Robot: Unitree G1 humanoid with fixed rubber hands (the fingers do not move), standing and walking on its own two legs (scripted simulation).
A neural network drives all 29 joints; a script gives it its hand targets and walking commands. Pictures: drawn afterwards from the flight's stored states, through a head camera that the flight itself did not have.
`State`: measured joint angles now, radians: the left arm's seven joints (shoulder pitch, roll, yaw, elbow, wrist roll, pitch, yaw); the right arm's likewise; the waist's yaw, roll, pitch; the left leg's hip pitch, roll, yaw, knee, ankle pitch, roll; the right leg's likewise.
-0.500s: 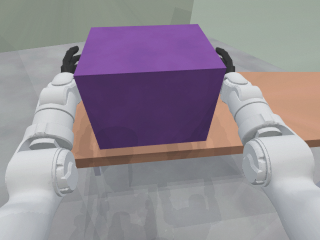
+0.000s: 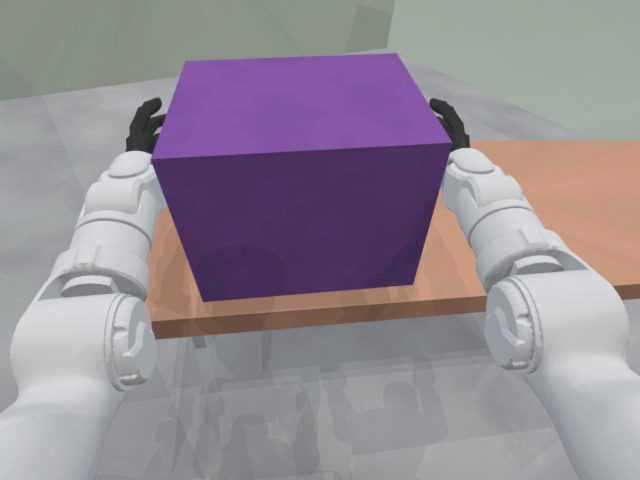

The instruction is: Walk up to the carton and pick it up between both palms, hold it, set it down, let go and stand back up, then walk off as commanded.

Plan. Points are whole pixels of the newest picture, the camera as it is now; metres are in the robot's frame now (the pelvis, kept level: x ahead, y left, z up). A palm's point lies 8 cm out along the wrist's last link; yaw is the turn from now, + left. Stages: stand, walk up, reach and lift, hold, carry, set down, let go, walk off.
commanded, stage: set down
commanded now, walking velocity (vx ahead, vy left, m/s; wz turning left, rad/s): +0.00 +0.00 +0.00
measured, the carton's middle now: (301, 175) +0.46 +0.06 +0.19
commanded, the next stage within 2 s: none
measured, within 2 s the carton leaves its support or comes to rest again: neither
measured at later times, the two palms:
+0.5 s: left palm (151, 170) +0.43 +0.24 +0.20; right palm (448, 166) +0.45 -0.13 +0.23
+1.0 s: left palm (153, 177) +0.43 +0.24 +0.19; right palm (442, 171) +0.46 -0.12 +0.22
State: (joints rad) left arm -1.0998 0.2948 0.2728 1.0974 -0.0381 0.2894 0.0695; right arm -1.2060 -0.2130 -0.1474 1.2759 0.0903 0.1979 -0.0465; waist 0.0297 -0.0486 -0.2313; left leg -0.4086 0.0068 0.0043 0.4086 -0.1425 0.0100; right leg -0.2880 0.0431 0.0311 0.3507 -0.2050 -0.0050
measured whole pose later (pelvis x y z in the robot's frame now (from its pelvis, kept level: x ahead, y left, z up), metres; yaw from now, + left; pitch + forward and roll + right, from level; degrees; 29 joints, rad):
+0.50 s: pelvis +0.00 +0.00 +0.00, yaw +0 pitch +8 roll -1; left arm -1.11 0.29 0.27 1.17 -0.04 0.24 0.06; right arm -1.21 -0.21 -0.19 1.30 0.00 0.17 -0.03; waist 0.04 -0.04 -0.22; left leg -0.41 0.01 0.00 0.41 -0.15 0.01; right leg -0.29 0.04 0.03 0.35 -0.21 -0.01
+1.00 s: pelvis +0.01 +0.00 +0.00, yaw +0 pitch +9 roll -1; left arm -1.12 0.29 0.32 1.21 -0.03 0.20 0.05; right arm -1.21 -0.19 -0.28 1.31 -0.11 0.15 -0.01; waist 0.04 -0.04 -0.19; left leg -0.41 0.01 0.00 0.41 -0.15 0.01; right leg -0.29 0.04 0.03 0.35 -0.21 -0.01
